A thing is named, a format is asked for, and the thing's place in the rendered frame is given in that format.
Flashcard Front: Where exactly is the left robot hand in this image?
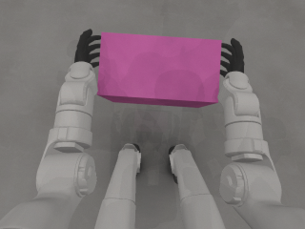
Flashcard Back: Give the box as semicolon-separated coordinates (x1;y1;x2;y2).
74;29;101;68

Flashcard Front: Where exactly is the right robot forearm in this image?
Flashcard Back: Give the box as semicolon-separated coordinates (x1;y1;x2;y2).
217;71;282;196

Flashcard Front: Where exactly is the robot right upper arm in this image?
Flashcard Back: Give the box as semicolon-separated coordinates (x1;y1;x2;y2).
219;162;305;229

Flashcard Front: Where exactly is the robot left shin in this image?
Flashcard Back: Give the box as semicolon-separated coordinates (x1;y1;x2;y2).
118;144;138;156

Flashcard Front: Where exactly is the robot left thigh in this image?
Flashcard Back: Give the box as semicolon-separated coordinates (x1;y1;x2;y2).
94;148;141;229

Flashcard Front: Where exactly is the right robot hand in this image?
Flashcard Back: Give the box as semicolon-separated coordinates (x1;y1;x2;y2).
220;38;245;77

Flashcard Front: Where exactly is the robot left upper arm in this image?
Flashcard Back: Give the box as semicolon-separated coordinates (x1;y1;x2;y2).
0;153;97;229

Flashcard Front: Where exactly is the left robot forearm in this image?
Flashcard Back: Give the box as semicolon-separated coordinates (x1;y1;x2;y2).
36;61;98;192

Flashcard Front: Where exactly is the carton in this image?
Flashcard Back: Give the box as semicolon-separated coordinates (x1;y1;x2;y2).
97;32;222;108

